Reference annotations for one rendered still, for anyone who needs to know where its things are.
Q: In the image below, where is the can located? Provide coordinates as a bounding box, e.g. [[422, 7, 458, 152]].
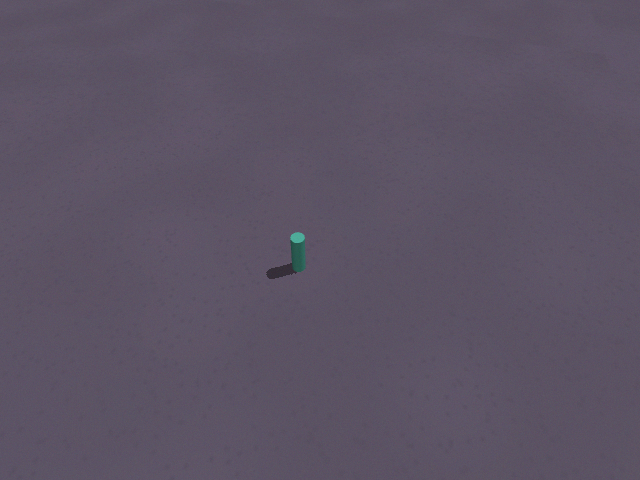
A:
[[290, 232, 306, 272]]

